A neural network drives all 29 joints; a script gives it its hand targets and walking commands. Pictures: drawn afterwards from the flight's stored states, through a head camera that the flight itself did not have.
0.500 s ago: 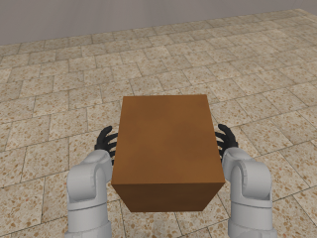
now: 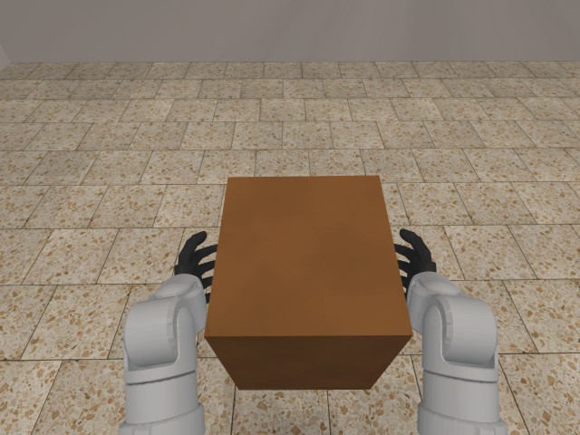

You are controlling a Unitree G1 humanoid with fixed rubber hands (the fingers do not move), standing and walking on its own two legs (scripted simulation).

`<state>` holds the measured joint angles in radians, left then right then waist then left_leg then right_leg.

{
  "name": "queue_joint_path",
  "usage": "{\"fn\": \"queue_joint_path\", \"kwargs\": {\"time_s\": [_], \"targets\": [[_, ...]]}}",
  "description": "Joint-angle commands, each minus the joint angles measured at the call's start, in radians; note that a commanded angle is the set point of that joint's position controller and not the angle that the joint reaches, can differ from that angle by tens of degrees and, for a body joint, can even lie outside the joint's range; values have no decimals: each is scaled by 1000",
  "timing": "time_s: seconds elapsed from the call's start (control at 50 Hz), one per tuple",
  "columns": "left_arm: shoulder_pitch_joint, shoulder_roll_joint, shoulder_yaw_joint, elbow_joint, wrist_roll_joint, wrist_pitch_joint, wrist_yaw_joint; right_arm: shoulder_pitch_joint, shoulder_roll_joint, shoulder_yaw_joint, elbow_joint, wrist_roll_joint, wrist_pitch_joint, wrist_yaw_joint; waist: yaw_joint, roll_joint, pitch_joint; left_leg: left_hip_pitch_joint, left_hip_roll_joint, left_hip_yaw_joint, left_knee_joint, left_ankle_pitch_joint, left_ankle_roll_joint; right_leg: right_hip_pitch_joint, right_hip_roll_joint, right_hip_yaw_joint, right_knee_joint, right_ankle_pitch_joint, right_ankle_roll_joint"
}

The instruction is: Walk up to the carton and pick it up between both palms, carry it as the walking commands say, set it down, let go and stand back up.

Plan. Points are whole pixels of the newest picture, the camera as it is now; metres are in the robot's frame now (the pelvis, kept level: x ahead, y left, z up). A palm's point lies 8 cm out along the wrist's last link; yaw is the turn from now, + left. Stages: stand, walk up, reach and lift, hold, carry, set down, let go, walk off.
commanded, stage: carry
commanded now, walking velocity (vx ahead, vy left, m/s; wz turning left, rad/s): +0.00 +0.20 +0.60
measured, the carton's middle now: (303, 290) +0.32 +0.00 +0.04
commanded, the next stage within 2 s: none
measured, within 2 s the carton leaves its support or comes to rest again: neither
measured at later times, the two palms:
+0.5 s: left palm out of the picture +0.19 +0.42 +0.08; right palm (188, 303) +0.27 +0.14 +0.09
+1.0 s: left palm out of the picture +0.02 +0.63 +0.09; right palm out of the picture +0.17 +0.39 +0.10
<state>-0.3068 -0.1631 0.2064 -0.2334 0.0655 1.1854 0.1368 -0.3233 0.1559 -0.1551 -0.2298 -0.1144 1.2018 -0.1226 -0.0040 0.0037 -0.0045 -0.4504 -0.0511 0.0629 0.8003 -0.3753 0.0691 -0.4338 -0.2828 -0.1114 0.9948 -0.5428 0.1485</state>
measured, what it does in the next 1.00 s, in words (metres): steps to the left, turning left: right foot, then left foot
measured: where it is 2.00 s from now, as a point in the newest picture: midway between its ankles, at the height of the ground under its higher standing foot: outside the picture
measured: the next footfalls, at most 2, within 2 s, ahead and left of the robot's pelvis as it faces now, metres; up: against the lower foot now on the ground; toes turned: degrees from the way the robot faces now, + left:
right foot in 0.26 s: +0.04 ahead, -0.03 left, +0.00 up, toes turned -5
left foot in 0.44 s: +0.01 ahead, +0.29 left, +0.00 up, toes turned +20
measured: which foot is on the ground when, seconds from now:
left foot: down 0.00-0.24, up 0.26-0.42, down 0.44-0.74, up 0.76-0.88, down 0.90-1.00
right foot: up 0.00-0.24, down 0.26-0.44, up 0.46-0.72, down 0.74-0.90, up 0.92-1.00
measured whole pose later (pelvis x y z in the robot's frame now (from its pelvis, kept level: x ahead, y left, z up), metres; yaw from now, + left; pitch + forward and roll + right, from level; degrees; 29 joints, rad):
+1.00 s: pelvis -0.15 +0.35 +0.00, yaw +30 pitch +1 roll -3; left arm -0.31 -0.16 0.20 -0.25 0.07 1.18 0.14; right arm -0.32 0.16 -0.16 -0.23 -0.11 1.18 -0.12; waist 0.01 0.01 0.00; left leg -0.47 -0.04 0.09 0.78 -0.33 0.06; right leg -0.45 -0.18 -0.10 1.00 -0.50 0.11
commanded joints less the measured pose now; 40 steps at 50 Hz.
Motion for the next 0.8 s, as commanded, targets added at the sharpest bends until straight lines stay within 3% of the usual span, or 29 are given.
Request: {"fn": "queue_joint_path", "kwargs": {"time_s": [0.0, 0.02, 0.06, 0.12, 0.16, 0.18, 0.2, 0.22, 0.24, 0.26, 0.28, 0.3, 0.32, 0.36, 0.38, 0.4, 0.42, 0.44, 0.46, 0.48, 0.56, 0.62, 0.64, 0.68, 0.7, 0.72, 0.74, 0.76, 0.78], "targets": [[-625, -914, -818, -69, -421, 11, -275, -551, 918, 722, -17, 422, 1, 264, -12, 65, -417, 460, 282, -397, -247, 1026, 32, -280, 122, 55, 331, -82, -9], [-624, -934, -825, -63, -426, 10, -275, -539, 924, 709, -22, 416, -5, 261, -10, 107, -420, 430, 252, -396, -278, 930, 9, -269, 131, 72, 331, -18, -18], [-656, -929, -835, -106, -435, 3, -274, -543, 921, 712, -45, 418, -14, 259, -9, 122, -410, 426, 241, -386, -317, 828, 7, -253, 133, 68, 292, 33, -19], [-616, -919, -829, -115, -434, 1, -266, -523, 924, 707, -55, 425, -17, 258, -6, 126, -430, 425, 237, -412, -398, 773, -54, -179, 162, 45, 181, 63, -29], [-604, -909, -835, -127, -437, -3, -268, -515, 920, 718, -55, 427, -13, 258, 5, 165, -426, 354, 198, -347, -473, 898, -183, -33, 183, -30, -15, 30, -41], [-593, -911, -843, -135, -445, -5, -270, -530, 906, 728, -78, 426, -12, 258, 22, 236, -439, 275, 173, -297, -462, 1146, -334, 154, 179, -53, -224, -20, -64], [-549, -917, -837, -125, -439, -5, -268, -557, 908, 734, -86, 433, -4, 257, 63, 287, -445, 97, 84, -165, -341, 1496, -567, 445, 190, -119, -513, -48, -122], [-595, -899, -832, -144, -440, -14, -270, -537, 901, 716, -64, 427, 1, 256, 77, -68, -490, 43, -71, -55, 245, 916, -609, 542, 5, -28, -746, 250, -221], [-484, -940, -815, -97, -408, -8, -276, -489, 914, 726, -92, 399, -3, 247, 28, -534, -589, -34, -9, -193, 731, -229, -355, 475, -398, 412, -660, 456, -291], [-586, -934, -824, -144, -406, -10, -278, -627, 932, 765, -172, 430, -20, 254, -12, -328, -432, -178, 118, -339, 656, -204, -184, 316, -403, 460, -612, 606, -301], [-654, -900, -834, -170, -428, -6, -275, -654, 900, 762, -159, 452, -20, 245, 3, -180, -347, -194, 144, -327, 601, -231, -115, 261, -394, 363, -541, 632, -299], [-673, -902, -835, -173, -427, 2, -275, -621, 898, 755, -106, 450, -8, 245, 3, -145, -302, -203, 165, -267, 462, -204, -88, 253, -348, 245, -505, 646, -261], [-582, -901, -802, -92, -394, 19, -276, -520, 905, 738, -27, 419, 7, 249, -10, -196, -291, -131, 159, -172, 269, -156, -90, 240, -259, 86, -500, 634, -193], [-558, -880, -777, -73, -381, 21, -264, -553, 870, 731, -54, 422, 12, 253, -7, -322, -325, 32, 132, -59, -53, -121, -100, 235, -183, -16, -401, 849, -139], [-514, -874, -758, -60, -363, 22, -259, -505, 865, 727, -26, 412, 15, 257, -8, -293, -386, 139, 64, 36, -190, -37, -116, 254, -143, -67, -298, 859, -123], [-504, -880, -766, -47, -354, 26, -257, -497, 864, 715, -17, 406, 12, 265, -15, -126, -388, 271, 36, 17, -315, 56, -106, 137, -83, -113, -157, 641, -89], [-540, -866, -776, -64, -343, 28, -256, -493, 895, 707, 11, 405, 8, 273, -16, 202, -358, 368, 214, -280, -373, 513, -26, -102, 4, -104, -4, 47, -31], [-603, -837, -781, -78, -353, 24, -256, -560, 868, 713, 1, 430, 7, 276, -17, 449, -316, 405, 410, -587, -407, 926, 67, -319, 144, -82, 191, -286, 27], [-625, -861, -793, -76, -376, 9, -265, -581, 892, 715, -38, 438, 1, 275, -14, 210, -327, 381, 341, -509, -341, 941, 42, -258, 111, 13, 282, -228, 5], [-585, -881, -794, -51, -384, 10, -264, -549, 903, 712, -8, 428, 6, 268, -5, 90, -362, 394, 329, -467, -310, 852, 26, -256, 116, 31, 320, -136, -1], [-652, -924, -834, -79, -438, -2, -271, -523, 917, 699, -15, 414, -12, 260, -3, 113, -418, 380, 247, -371, -350, 650, -29, -227, 132, 66, 298, 50, -32], [-602, -907, -822, -83, -419, -2, -264, -511, 920, 700, -32, 416, -14, 259, 6, 134, -424, 358, 211, -359, -466, 552, -123, -117, 159, 32, 145, 70, -47], [-589, -903, -821, -82, -421, -2, -266, -510, 926, 707, -26, 417, -13, 257, 9, 141, -434, 362, 209, -340, -481, 701, -174, -61, 173, -9, 50, 39, -43], [-578, -901, -833, -117, -432, -10, -261, -503, 912, 712, -38, 421, -6, 258, 40, 313, -465, 255, 139, -204, -476, 1228, -452, 268, 198, -99, -344, -58, -72], [-537, -873, -812, -130, -424, -10, -266, -490, 897, 723, -43, 417, -7, 256, 72, 301, -490, 173, 50, -100, -269, 1524, -620, 480, 192, -170, -655, 2, -133], [-563, -893, -821, -128, -427, -23, -272, -521, 906, 731, -86, 419, -9, 251, 66, -242, -554, 103, -21, -79, 378, 633, -547, 520, -92, 55, -772, 328, -217], [-481, -944, -801, -97, -404, -14, -276, -526, 930, 743, -128, 408, -12, 249, 21, -605, -562, -47, 8, -191, 760, -274, -345, 408, -431, 459, -684, 496, -324], [-586, -918, -817, -159, -414, -18, -281, -640, 941, 787, -180, 441, -29, 243, -3, -365, -406, -146, 134, -400, 648, -246, -153, 242, -335, 398, -570, 609, -299], [-704, -894, -839, -214, -453, -11, -282, -663, 912, 769, -169, 454, -29, 235, -2, -222, -346, -96, 132, -335, 508, -278, -96, 171, -271, 237, -488, 645, -245]]}}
